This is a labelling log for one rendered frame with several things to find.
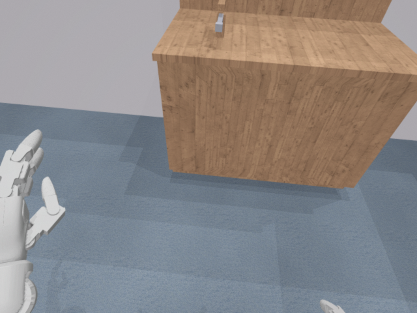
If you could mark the robot right hand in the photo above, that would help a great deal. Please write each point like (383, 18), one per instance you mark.
(328, 307)

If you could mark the robot left forearm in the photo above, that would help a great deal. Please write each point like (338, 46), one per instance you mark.
(18, 294)

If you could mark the counter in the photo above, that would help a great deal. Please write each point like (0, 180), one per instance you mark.
(305, 92)

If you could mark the robot left hand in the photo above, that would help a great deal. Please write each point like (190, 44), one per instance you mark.
(16, 182)

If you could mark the tap lever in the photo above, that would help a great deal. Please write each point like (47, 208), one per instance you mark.
(219, 23)

